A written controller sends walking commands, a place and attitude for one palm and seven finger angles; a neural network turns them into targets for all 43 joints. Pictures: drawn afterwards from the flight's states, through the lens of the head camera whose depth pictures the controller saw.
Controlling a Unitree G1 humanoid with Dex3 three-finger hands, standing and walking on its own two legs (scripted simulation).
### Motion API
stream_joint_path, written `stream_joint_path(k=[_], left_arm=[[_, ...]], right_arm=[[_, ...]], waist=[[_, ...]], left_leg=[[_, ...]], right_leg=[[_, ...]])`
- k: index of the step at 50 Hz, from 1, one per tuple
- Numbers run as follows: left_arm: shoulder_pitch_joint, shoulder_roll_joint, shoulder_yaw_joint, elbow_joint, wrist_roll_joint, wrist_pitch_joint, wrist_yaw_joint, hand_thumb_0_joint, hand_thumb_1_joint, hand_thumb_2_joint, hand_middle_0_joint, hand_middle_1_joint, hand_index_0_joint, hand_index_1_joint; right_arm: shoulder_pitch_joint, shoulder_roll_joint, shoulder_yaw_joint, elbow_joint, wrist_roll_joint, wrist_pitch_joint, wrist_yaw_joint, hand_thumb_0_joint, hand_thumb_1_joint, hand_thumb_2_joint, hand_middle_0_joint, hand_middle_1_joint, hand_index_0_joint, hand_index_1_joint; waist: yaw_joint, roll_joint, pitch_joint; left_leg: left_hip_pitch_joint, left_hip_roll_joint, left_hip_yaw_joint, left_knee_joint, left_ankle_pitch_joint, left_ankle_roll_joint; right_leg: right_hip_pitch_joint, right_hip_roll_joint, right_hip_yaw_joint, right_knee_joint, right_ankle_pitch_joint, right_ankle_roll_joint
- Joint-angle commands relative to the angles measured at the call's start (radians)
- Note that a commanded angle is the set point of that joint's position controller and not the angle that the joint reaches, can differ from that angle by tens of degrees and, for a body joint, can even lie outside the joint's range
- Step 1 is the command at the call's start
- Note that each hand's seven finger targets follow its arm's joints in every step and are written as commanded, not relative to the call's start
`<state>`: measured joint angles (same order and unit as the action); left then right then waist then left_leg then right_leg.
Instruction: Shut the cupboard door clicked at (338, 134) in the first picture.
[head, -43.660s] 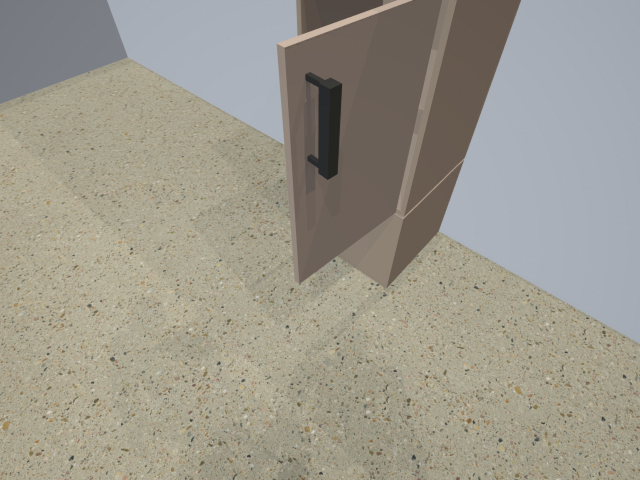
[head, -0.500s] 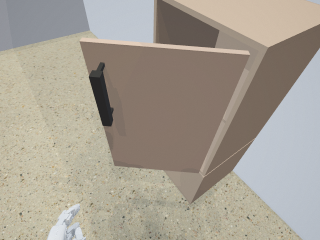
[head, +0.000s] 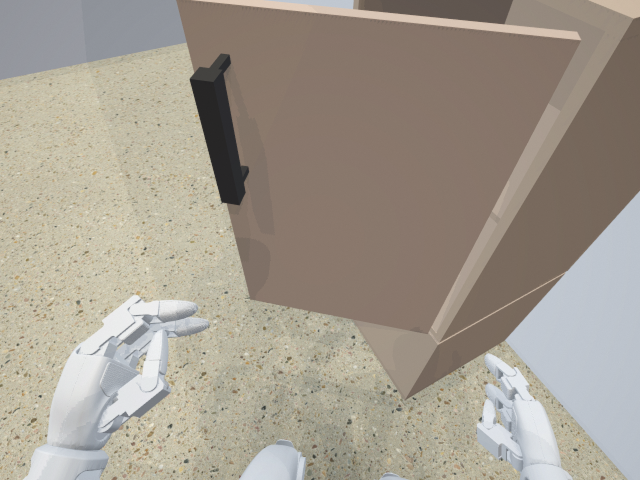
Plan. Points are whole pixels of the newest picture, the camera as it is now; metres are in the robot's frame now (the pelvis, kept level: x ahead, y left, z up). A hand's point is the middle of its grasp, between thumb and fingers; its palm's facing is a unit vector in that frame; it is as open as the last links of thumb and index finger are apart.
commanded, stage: raise the hand and make a fist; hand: left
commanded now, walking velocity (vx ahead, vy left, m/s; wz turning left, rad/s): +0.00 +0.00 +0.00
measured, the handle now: (228, 134) +0.46 +0.17 +0.19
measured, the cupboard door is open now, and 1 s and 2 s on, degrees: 50 50 50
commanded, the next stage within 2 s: bring the fist close to the handle in 1.30 s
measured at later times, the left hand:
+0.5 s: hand (149, 341) +0.22 +0.19 +0.13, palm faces -0.15 -0.99 -0.07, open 3.2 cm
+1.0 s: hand (90, 265) +0.25 +0.23 +0.21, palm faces -0.03 -1.00 -0.07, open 3.1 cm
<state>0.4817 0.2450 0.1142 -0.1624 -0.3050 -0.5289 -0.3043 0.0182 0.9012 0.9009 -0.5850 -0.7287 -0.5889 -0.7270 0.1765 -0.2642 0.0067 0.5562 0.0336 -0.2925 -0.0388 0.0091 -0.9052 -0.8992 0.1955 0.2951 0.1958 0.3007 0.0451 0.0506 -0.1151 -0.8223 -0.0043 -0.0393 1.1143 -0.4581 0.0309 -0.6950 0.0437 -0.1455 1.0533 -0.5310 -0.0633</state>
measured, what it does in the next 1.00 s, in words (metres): rises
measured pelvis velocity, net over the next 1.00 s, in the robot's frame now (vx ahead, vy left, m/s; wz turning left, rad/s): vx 0.01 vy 0.03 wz -0.02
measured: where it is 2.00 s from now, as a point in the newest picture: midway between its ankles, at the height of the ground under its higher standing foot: outside the picture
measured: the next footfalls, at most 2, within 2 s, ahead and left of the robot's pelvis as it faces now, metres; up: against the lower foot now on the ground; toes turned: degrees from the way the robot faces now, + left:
none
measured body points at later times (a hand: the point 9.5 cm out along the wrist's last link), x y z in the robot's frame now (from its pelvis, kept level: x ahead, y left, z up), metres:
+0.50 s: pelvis +0.02 +0.03 +0.04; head +0.04 +0.04 +0.49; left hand +0.22 +0.25 +0.13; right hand +0.20 -0.21 -0.02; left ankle +0.05 +0.10 -0.66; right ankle +0.00 -0.08 -0.66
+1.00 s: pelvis +0.01 +0.03 +0.06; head -0.01 +0.03 +0.51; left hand +0.24 +0.28 +0.21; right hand +0.18 -0.19 +0.00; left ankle +0.05 +0.10 -0.66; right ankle +0.00 -0.08 -0.66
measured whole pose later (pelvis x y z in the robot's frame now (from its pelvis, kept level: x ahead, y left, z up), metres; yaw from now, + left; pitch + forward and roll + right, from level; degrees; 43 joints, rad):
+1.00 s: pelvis +0.01 +0.03 +0.06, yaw -1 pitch -1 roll -2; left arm 0.22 0.32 0.24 -0.21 -0.32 0.00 -0.27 0.01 0.90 0.90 -1.29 -1.50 -1.30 -1.49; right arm 0.27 -0.25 0.08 0.60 0.06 -0.26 -0.06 0.01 -0.90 -0.90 0.20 0.30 0.20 0.30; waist 0.03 0.05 -0.04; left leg -0.35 -0.04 0.02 0.64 -0.27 0.08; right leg -0.25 0.02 -0.07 0.59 -0.32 -0.01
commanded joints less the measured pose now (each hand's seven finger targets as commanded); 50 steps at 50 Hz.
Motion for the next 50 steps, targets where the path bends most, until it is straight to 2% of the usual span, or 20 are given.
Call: stream_joint_path(k=[1, 2, 3, 4, 7, 11, 15, 17, 20, 22, 26, 27, 30, 32, 33, 37, 42, 45, 48, 50], left_arm=[[0.039, 0.148, 0.054, -0.048, 0.017, 0.21, -0.089, 0.0, 0.9, 0.9, -0.768, -0.92, -0.768, -0.92], [0.071, 0.192, 0.121, -0.045, 0.012, 0.267, -0.085, 0.0, 0.9, 0.9, -0.787, -0.94, -0.787, -0.94], [0.075, 0.185, 0.149, -0.113, -0.008, 0.303, -0.077, 0.0, 0.9, 0.9, -0.805, -0.96, -0.805, -0.96], [0.075, 0.199, 0.201, -0.151, -0.027, 0.321, -0.055, 0.0, 0.9, 0.9, -0.823, -0.98, -0.823, -0.98], [0.054, 0.189, 0.265, -0.29, -0.073, 0.283, 0.036, 0.0, 0.9, 0.9, -0.878, -1.04, -0.878, -1.04], [0.038, 0.079, 0.122, -0.311, -0.049, 0.162, 0.056, 0.0, 0.9, 0.9, -0.952, -1.12, -0.952, -1.12], [0.008, 0.043, -0.004, -0.269, -0.015, 0.161, -0.01, 0.0, 0.9, 0.9, -1.025, -1.2, -1.025, -1.2], [0.002, 0.105, 0.031, -0.256, 0.001, 0.203, -0.019, 0.0, 0.9, 0.9, -1.062, -1.24, -1.062, -1.24], [-0.039, 0.172, 0.105, -0.353, 0.011, 0.24, 0.013, 0.0, 0.9, 0.9, -1.117, -1.3, -1.117, -1.3], [-0.078, 0.239, 0.188, -0.397, 0.01, 0.249, 0.063, 0.0, 0.9, 0.9, -1.153, -1.34, -1.153, -1.34], [-0.112, 0.151, 0.154, -0.395, -0.027, 0.253, 0.107, 0.0, 0.9, 0.9, -1.227, -1.42, -1.227, -1.42], [-0.13, 0.153, 0.148, -0.372, -0.026, 0.267, 0.105, 0.0, 0.9, 0.9, -1.245, -1.44, -1.245, -1.44], [-0.162, 0.102, 0.061, -0.282, -0.014, 0.339, 0.066, 0.0, 0.9, 0.9, -1.3, -1.5, -1.3, -1.5], [-0.182, 0.125, 0.053, -0.233, 0.002, 0.398, 0.043, 0.0, 0.9, 0.9, -1.3, -1.5, -1.3, -1.5], [-0.198, 0.117, 0.036, -0.239, 0.009, 0.426, 0.032, 0.0, 0.9, 0.9, -1.3, -1.5, -1.3, -1.5], [-0.295, 0.26, 0.181, -0.33, 0.014, 0.462, 0.051, 0.0, 0.9, 0.9, -1.3, -1.5, -1.3, -1.5], [-0.398, 0.266, 0.233, -0.367, -0.023, 0.408, 0.083, 0.0, 0.9, 0.9, -1.3, -1.5, -1.3, -1.5], [-0.41, 0.192, 0.168, -0.27, -0.037, 0.438, 0.053, 0.0, 0.9, 0.9, -1.3, -1.5, -1.3, -1.5], [-0.311, 0.121, 0.094, -0.145, -0.027, 0.521, 0.006, 0.0, 0.9, 0.9, -1.3, -1.5, -1.3, -1.5], [-0.298, 0.138, 0.1, -0.15, -0.024, 0.568, -0.016, 0.0, 0.9, 0.9, -1.3, -1.5, -1.3, -1.5]], right_arm=[[0.002, -0.115, -0.064, -0.191, 0.038, -0.003, -0.028, 0.0, -0.9, -0.9, 0.2, 0.3, 0.2, 0.3], [-0.019, -0.11, -0.065, -0.201, 0.042, 0.014, -0.029, 0.0, -0.9, -0.9, 0.2, 0.3, 0.2, 0.3], [-0.02, -0.092, -0.057, -0.225, 0.038, 0.029, -0.027, 0.0, -0.9, -0.9, 0.2, 0.3, 0.2, 0.3], [-0.041, -0.074, -0.054, -0.231, 0.037, 0.042, -0.029, 0.0, -0.9, -0.9, 0.2, 0.3, 0.2, 0.3], [-0.031, -0.051, -0.042, -0.228, 0.017, 0.048, -0.032, 0.0, -0.9, -0.9, 0.2, 0.3, 0.2, 0.3], [0.029, -0.066, -0.04, -0.196, 0.01, 0.014, -0.008, 0.0, -0.9, -0.9, 0.2, 0.3, 0.2, 0.3], [0.049, -0.102, -0.046, -0.185, 0.016, -0.016, 0.0, 0.0, -0.9, -0.9, 0.2, 0.3, 0.2, 0.3], [0.04, -0.115, -0.05, -0.183, 0.021, -0.019, -0.007, 0.0, -0.9, -0.9, 0.2, 0.3, 0.2, 0.3], [0.023, -0.109, -0.043, -0.205, 0.023, -0.013, -0.017, 0.0, -0.9, -0.9, 0.2, 0.3, 0.2, 0.3], [0.009, -0.102, -0.037, -0.202, 0.021, -0.001, -0.023, 0.0, -0.9, -0.9, 0.2, 0.3, 0.2, 0.3], [-0.004, -0.089, -0.012, -0.198, 0.025, 0.001, -0.022, 0.0, -0.9, -0.9, 0.2, 0.3, 0.2, 0.3], [-0.004, -0.097, -0.01, -0.191, 0.022, 0.002, -0.022, 0.0, -0.9, -0.9, 0.2, 0.3, 0.2, 0.3], [-0.002, -0.109, -0.001, -0.179, 0.032, -0.005, -0.023, 0.0, -0.9, -0.9, 0.2, 0.3, 0.2, 0.3], [-0.001, -0.121, -0.001, -0.175, 0.036, -0.007, -0.026, 0.0, -0.9, -0.9, 0.2, 0.3, 0.2, 0.3], [-0.003, -0.118, 0.002, -0.18, 0.038, -0.006, -0.028, 0.0, -0.9, -0.9, 0.2, 0.3, 0.2, 0.3], [-0.019, -0.118, 0.01, -0.181, 0.026, -0.004, -0.038, 0.0, -0.9, -0.9, 0.2, 0.3, 0.2, 0.3], [-0.038, -0.102, 0.026, -0.156, 0.02, -0.017, -0.038, 0.0, -0.9, -0.9, 0.2, 0.3, 0.2, 0.3], [-0.044, -0.106, 0.026, -0.13, 0.032, -0.028, -0.037, 0.0, -0.9, -0.9, 0.2, 0.3, 0.2, 0.3], [-0.038, -0.114, 0.016, -0.126, 0.044, -0.031, -0.034, 0.0, -0.9, -0.9, 0.2, 0.3, 0.2, 0.3], [-0.043, -0.12, 0.012, -0.136, 0.047, -0.026, -0.034, 0.0, -0.9, -0.9, 0.2, 0.3, 0.2, 0.3]], waist=[[-0.046, -0.148, -0.13], [-0.006, -0.131, -0.176], [0.01, -0.117, -0.226], [0.029, -0.123, -0.216], [0.048, -0.079, -0.221], [-0.013, -0.03, -0.15], [-0.062, -0.005, -0.119], [-0.058, -0.048, -0.114], [-0.025, 0.012, -0.182], [-0.007, 0.029, -0.174], [-0.012, 0.077, -0.088], [-0.026, 0.035, -0.075], [-0.046, 0.021, 0.024], [-0.048, -0.011, 0.047], [-0.043, 0.002, 0.047], [-0.012, 0.016, -0.04], [-0.009, 0.045, -0.054], [-0.019, 0.056, 0.009], [-0.019, -0.011, 0.057], [-0.014, -0.048, 0.063]], left_leg=[[0.149, -0.004, -0.012, -0.195, 0.163, 0.021], [0.173, -0.011, -0.01, -0.209, 0.208, 0.02], [0.202, -0.014, -0.005, -0.229, 0.244, 0.016], [0.218, -0.011, -0.006, -0.249, 0.249, 0.008], [0.293, -0.005, -0.013, -0.292, 0.366, 0.0], [0.366, 0.007, -0.017, -0.311, 0.443, -0.007], [0.383, 0.02, -0.04, -0.317, 0.374, -0.002], [0.367, 0.021, -0.047, -0.338, 0.301, 0.005], [0.42, 0.022, -0.061, -0.394, 0.278, 0.001], [0.441, 0.03, -0.072, -0.428, 0.252, -0.007], [0.475, 0.043, -0.088, -0.489, 0.221, -0.029], [0.473, 0.047, -0.091, -0.493, 0.208, -0.021], [0.459, 0.052, -0.107, -0.541, 0.102, -0.019], [0.454, 0.048, -0.106, -0.561, 0.077, -0.008], [0.459, 0.044, -0.099, -0.572, 0.072, -0.005], [0.527, 0.038, -0.093, -0.6, 0.13, -0.006], [0.595, 0.038, -0.087, -0.629, 0.169, -0.016], [0.592, 0.036, -0.087, -0.651, 0.129, -0.019], [0.561, 0.029, -0.069, -0.648, 0.129, -0.008], [0.55, 0.023, -0.058, -0.645, 0.135, -0.002]], right_leg=[[0.12, -0.072, 0.276, -0.345, 0.191, 0.105], [0.188, -0.079, 0.282, -0.335, 0.268, 0.111], [0.248, -0.088, 0.27, -0.325, 0.342, 0.116], [0.269, -0.088, 0.258, -0.326, 0.36, 0.115], [0.305, -0.046, 0.161, -0.267, 0.567, 0.082], [0.171, -0.01, 0.097, -0.238, 0.53, 0.056], [0.095, -0.011, 0.09, -0.263, 0.376, 0.055], [0.123, -0.014, 0.1, -0.295, 0.329, 0.053], [0.178, -0.018, 0.086, -0.301, 0.297, 0.04], [0.198, -0.014, 0.08, -0.311, 0.278, 0.032], [0.2, -0.004, 0.058, -0.341, 0.258, 0.028], [0.201, -0.004, 0.059, -0.358, 0.255, 0.033], [0.19, -0.006, 0.061, -0.403, 0.212, 0.039], [0.218, -0.011, 0.075, -0.438, 0.21, 0.039], [0.234, -0.014, 0.077, -0.45, 0.206, 0.04], [0.313, -0.017, 0.081, -0.477, 0.235, 0.035], [0.347, -0.009, 0.073, -0.512, 0.25, 0.032], [0.338, -0.011, 0.072, -0.536, 0.241, 0.035], [0.34, -0.02, 0.086, -0.566, 0.247, 0.038], [0.349, -0.026, 0.098, -0.579, 0.241, 0.042]])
